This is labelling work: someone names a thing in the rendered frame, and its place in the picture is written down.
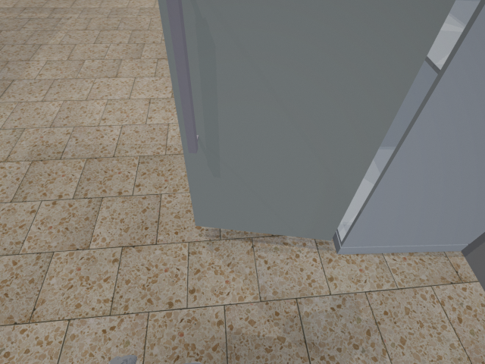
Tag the handle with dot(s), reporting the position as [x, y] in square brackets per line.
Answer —
[175, 14]

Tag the fridge door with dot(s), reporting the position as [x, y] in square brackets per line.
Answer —
[292, 100]

